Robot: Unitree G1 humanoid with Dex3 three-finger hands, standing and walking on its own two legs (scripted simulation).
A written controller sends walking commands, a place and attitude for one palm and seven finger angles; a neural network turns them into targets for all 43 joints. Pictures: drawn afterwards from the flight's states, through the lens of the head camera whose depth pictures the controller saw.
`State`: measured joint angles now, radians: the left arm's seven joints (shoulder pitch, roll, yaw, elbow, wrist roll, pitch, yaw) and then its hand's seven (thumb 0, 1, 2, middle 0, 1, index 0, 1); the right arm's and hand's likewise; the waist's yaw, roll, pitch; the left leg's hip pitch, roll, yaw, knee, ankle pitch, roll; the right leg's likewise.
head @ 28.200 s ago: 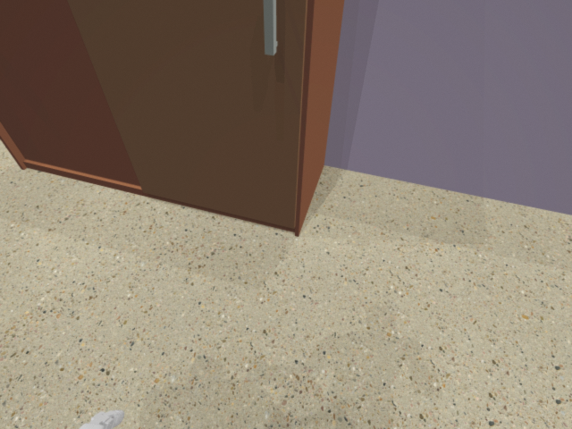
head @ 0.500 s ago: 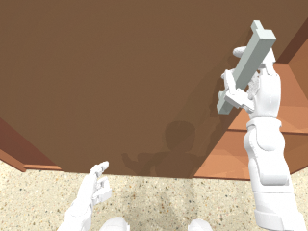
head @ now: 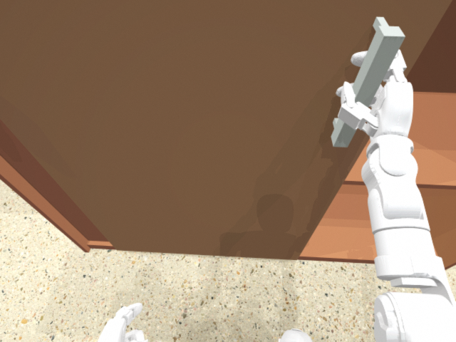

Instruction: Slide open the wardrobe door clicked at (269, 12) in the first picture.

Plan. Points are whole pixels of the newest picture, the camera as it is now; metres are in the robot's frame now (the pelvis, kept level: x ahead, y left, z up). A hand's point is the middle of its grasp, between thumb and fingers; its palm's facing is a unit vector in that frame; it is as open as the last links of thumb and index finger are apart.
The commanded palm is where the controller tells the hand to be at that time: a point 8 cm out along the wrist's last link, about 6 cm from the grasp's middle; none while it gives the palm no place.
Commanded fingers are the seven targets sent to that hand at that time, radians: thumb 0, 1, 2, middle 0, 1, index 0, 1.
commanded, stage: step sideways, sliding the door along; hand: right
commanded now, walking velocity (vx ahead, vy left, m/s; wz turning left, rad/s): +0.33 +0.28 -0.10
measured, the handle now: (357, 89) +0.46 -0.20 +0.19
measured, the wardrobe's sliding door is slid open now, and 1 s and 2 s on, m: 0.61 0.61 0.61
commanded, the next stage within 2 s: stop walking and hold the door there in 0.22 s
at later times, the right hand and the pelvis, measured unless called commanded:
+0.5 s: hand (345, 102) +0.43 -0.18 +0.19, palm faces +0.50 +0.84 -0.22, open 6.9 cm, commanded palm +0.39 -0.20 +0.17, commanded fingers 0.00 -0.90 -0.90 0.45 1.40 0.45 1.40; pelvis +0.05 +0.15 +0.00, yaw -6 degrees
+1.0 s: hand (345, 101) +0.43 -0.18 +0.19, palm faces +0.53 +0.83 -0.18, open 6.6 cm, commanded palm +0.39 -0.21 +0.17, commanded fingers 0.00 -0.90 -0.90 0.45 1.40 0.45 1.40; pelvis +0.05 +0.15 +0.02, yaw -3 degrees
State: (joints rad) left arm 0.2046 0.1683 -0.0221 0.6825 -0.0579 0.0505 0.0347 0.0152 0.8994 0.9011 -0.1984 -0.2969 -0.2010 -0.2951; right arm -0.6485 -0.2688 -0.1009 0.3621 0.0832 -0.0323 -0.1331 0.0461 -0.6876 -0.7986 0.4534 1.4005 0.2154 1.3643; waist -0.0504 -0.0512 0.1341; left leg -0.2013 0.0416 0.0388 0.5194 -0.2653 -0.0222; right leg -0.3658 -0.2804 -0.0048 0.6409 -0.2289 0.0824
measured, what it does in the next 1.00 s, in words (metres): steps to the left: right foot, then left foot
